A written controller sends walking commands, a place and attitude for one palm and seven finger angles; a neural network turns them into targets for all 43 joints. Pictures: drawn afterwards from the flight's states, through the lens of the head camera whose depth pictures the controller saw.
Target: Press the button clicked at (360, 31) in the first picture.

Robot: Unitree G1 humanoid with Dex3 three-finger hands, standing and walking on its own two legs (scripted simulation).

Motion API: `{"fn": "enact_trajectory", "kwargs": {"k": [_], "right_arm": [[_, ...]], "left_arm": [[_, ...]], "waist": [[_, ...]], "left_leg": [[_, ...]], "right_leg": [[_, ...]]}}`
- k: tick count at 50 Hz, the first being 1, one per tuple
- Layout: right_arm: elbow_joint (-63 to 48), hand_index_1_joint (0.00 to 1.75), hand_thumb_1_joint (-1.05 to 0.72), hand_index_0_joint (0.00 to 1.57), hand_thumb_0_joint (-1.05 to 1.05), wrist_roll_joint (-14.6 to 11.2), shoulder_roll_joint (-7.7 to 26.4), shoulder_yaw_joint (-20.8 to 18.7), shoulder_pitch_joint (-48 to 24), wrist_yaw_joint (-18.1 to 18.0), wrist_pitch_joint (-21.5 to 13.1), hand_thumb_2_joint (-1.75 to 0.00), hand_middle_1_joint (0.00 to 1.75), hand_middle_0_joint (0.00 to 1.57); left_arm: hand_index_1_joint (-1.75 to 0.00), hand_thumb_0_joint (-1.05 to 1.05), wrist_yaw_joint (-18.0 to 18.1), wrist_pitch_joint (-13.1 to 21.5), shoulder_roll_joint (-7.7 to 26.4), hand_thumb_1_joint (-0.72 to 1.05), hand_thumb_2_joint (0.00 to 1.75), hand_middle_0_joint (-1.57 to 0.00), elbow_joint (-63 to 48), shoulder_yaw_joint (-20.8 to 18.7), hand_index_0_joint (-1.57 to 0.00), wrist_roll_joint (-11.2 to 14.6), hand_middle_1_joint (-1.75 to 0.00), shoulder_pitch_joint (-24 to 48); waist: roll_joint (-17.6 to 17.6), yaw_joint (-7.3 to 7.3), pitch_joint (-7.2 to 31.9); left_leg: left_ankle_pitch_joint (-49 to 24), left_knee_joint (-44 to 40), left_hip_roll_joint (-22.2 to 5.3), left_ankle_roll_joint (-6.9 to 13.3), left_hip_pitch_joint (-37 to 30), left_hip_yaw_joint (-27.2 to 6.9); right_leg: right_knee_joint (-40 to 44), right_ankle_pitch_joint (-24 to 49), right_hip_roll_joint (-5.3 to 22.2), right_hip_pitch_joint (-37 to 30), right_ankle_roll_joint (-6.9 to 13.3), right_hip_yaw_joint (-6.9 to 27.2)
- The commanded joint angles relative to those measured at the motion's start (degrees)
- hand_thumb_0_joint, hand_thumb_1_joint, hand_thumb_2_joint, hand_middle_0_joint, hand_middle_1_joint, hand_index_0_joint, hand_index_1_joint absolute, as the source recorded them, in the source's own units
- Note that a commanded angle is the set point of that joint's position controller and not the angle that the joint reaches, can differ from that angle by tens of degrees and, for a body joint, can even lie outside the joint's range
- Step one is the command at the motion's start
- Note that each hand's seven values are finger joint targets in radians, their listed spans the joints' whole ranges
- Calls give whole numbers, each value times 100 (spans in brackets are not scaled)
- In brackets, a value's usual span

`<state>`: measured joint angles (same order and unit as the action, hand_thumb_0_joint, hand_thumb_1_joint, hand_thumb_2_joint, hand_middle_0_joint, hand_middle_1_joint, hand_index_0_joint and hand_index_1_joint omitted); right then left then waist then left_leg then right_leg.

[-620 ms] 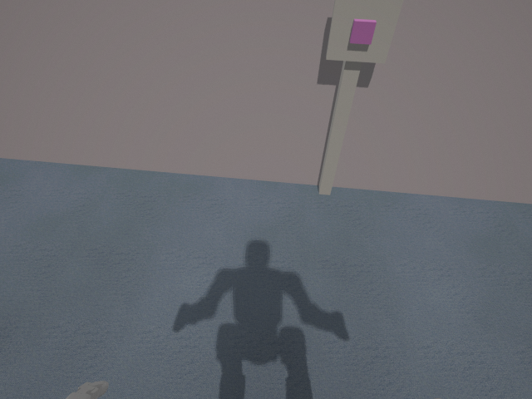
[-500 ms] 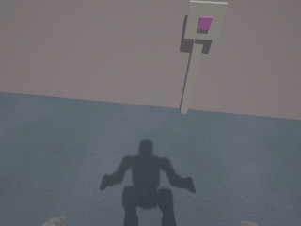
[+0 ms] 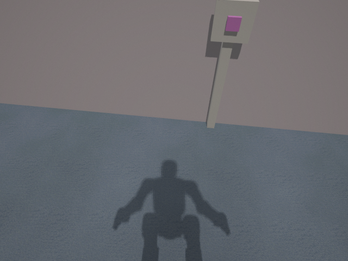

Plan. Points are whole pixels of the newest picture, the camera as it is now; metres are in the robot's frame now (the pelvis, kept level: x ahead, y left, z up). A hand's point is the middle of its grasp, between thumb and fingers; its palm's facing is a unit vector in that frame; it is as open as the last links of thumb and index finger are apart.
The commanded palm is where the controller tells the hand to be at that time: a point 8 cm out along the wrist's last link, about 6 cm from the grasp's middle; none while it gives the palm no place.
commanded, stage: stand and wait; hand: left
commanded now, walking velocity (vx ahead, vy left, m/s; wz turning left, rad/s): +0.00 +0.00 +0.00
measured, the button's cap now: (233, 23) +1.22 -0.25 +0.06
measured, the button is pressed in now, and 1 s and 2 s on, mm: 0 0 0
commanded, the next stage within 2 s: look at it before walking up in 0.32 s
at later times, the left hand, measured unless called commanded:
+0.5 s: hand out of the picture +0.08 +0.24 -0.16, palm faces -0.04 -0.95 -0.32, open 7.4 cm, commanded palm none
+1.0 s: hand out of the picture +0.09 +0.25 -0.15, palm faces -0.03 -0.94 -0.34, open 7.4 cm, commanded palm none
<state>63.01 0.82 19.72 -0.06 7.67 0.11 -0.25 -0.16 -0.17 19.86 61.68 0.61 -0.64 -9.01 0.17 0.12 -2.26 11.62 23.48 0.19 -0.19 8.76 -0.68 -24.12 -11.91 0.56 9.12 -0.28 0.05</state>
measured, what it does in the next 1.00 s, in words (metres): stands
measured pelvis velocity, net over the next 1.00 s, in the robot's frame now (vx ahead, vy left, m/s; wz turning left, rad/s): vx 0.02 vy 0.00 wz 0.00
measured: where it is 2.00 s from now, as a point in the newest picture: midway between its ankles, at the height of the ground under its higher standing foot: outside the picture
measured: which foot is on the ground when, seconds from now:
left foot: down 0.00-1.00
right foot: down 0.00-1.00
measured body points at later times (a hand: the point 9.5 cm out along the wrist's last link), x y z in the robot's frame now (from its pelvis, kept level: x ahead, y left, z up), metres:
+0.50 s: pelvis +0.00 +0.00 +0.00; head +0.01 +0.00 +0.45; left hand +0.08 +0.29 -0.13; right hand +0.07 -0.30 -0.13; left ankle +0.02 +0.12 -0.74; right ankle +0.02 -0.12 -0.74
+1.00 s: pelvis +0.02 +0.00 +0.00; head +0.02 +0.00 +0.45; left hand +0.09 +0.30 -0.13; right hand +0.11 -0.29 -0.13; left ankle +0.02 +0.12 -0.74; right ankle +0.02 -0.12 -0.74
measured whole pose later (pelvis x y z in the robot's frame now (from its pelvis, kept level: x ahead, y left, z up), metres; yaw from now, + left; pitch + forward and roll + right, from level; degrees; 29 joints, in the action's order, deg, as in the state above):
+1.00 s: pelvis +0.02 +0.00 +0.00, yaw +0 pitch -2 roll +0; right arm 63.8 0.6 19.3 0.2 5.1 0.1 -0.8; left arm -0.1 0.4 20.1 62.4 0.7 -0.7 -7.3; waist 0.4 -0.2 -2.5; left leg 11.6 21.0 0.3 -0.1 7.4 -0.7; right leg -21.4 -11.8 0.7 7.7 -0.4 0.0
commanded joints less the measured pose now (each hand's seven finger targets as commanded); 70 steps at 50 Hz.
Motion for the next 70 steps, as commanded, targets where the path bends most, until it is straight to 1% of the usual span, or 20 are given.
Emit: {"fn": "enact_trajectory", "kwargs": {"k": [1,4,6,12,27,32,43,52,53,55,57,61,62,63,65,66,67,68,69,70], "right_arm": [[-370,30,-90,20,0,-21,1167,-215,-378,-63,-156,-90,30,20],[-333,30,-90,20,0,-24,1172,-219,-340,-55,-142,-90,30,20],[-312,30,-90,20,0,-14,1173,-221,-300,-51,-143,-90,30,20],[-261,30,-90,20,0,-16,1164,-220,-263,-47,-148,-90,30,20],[-245,30,-90,20,0,-32,1164,-210,-346,-64,-180,-90,30,20],[-263,30,-90,20,0,-35,1175,-209,-410,-66,-172,-90,30,20],[-287,30,-90,20,0,-43,1191,-208,-476,-76,-182,-90,30,20],[-291,30,-90,20,0,-41,1216,-213,-506,-97,-177,-90,30,20],[-296,30,-90,20,0,-34,1129,-218,-447,-109,-165,-90,30,20],[-284,30,-90,20,0,-25,577,-137,-155,-133,-75,-90,30,20],[-380,30,-90,20,0,-22,533,-171,-12,-169,6,-90,30,20],[-681,30,-90,20,0,-8,678,-330,-21,-203,83,-90,30,20],[-757,30,-90,20,0,-3,712,-365,-33,-205,91,-90,30,20],[-825,30,-90,20,0,-5,745,-405,-93,-203,89,-90,30,20],[-956,30,-90,20,0,-2,753,-466,-180,-190,63,-90,30,20],[-1045,30,-90,20,0,7,720,-481,-274,-188,53,-90,30,20],[-1124,30,-90,20,0,13,681,-497,-383,-188,51,-90,30,20],[-1191,30,-90,20,0,29,654,-511,-509,-189,61,-90,30,20],[-1228,30,-90,20,0,21,641,-525,-573,-180,86,-90,30,20],[-1280,30,-90,20,0,-15,359,-504,-508,-166,156,-90,30,20]], "left_arm": [[-30,0,68,145,1164,90,90,-20,-375,-259,-20,5,-30,372],[-30,0,66,148,1167,90,90,-20,-352,-262,-20,3,-30,351],[-30,0,61,147,1176,90,90,-20,-344,-265,-20,2,-30,353],[-30,0,62,160,1177,90,90,-20,-323,-262,-20,2,-30,360],[-30,0,72,169,1138,90,90,-20,-300,-246,-20,1,-30,375],[-30,0,68,169,1145,90,90,-20,-290,-239,-20,0,-30,370],[-30,0,74,186,1165,90,90,-20,-289,-246,-20,3,-30,380],[-30,0,78,169,1183,90,90,-20,-294,-250,-20,2,-30,409],[-30,0,78,135,1101,90,90,-20,-319,-252,-20,0,-30,377],[-30,0,104,-6,610,90,90,-20,-313,-186,-20,3,-30,128],[-30,0,100,-107,551,90,90,-20,-419,-207,-20,-8,-30,-3],[-30,0,40,-209,514,90,90,-20,-725,-313,-20,-39,-30,-120],[-30,0,22,-225,475,90,90,-20,-794,-330,-20,-41,-30,-159],[-30,0,4,-240,410,90,90,-20,-837,-346,-20,-41,-30,-237],[-30,0,-23,-280,263,90,90,-20,-938,-394,-20,-43,-30,-377],[-30,0,-29,-295,216,90,90,-20,-995,-429,-20,-39,-30,-456],[-30,0,-41,-293,199,90,90,-20,-1027,-458,-20,-36,-30,-554],[-30,0,-59,-271,161,90,90,-20,-1009,-483,-20,-44,-30,-790],[-30,0,-72,-229,195,90,90,-20,-948,-514,-20,-72,-30,-1094],[-30,0,-39,-138,537,90,90,-20,-921,-594,-20,-126,-30,-1326]], "waist": [[14,-22,177],[133,-19,163],[92,-7,196],[110,2,224],[-74,-24,361],[-11,-16,344],[-11,-27,539],[21,-19,480],[-14,-16,487],[21,17,412],[36,21,310],[-243,8,202],[-350,0,222],[-588,-36,221],[-1095,-97,255],[-1171,-137,261],[-1142,-209,250],[-1006,-356,273],[-550,-506,371],[784,-605,299]], "left_leg": [[-11,-554,-609,206,201,-587],[116,-547,-595,203,191,-589],[183,-548,-589,189,195,-583],[49,-524,-600,179,178,-590],[-533,-543,-689,192,59,-608],[-541,-549,-686,190,-44,-578],[-998,-509,-706,184,-229,-546],[-1200,-527,-738,169,-368,-481],[-1247,-417,-752,158,-419,-403],[-1232,-201,-774,74,-383,-203],[-1102,-66,-830,61,-340,-92],[-616,-25,-1136,232,-171,-192],[-496,-80,-1276,311,-113,-266],[-525,-150,-1479,433,-26,-344],[-1054,-313,-1996,836,147,-518],[-1264,-283,-2137,954,290,-475],[-1366,-109,-2165,933,510,-338],[-1299,270,-2043,764,682,-74],[-989,1011,-1752,473,871,264],[318,2561,-959,-56,1406,791]], "right_leg": [[647,-245,624,107,211,681],[731,-503,640,200,223,737],[747,-606,645,217,222,745],[750,-514,645,225,228,773],[581,352,634,-34,199,613],[620,376,646,16,194,616],[576,910,685,-213,188,549],[551,1164,652,-183,195,572],[480,1298,640,-111,192,606],[251,1513,619,106,137,663],[7,1538,528,374,113,710],[-624,1127,249,911,87,684],[-905,901,146,1017,60,609],[-1296,573,59,1099,29,473],[-2407,-1192,-57,1210,-74,133],[-2700,-1586,44,1158,-82,131],[-2618,-1635,182,949,-57,186],[-2167,-1374,227,630,-38,138],[-1366,-638,195,248,-28,59],[63,466,808,73,113,1200]]}}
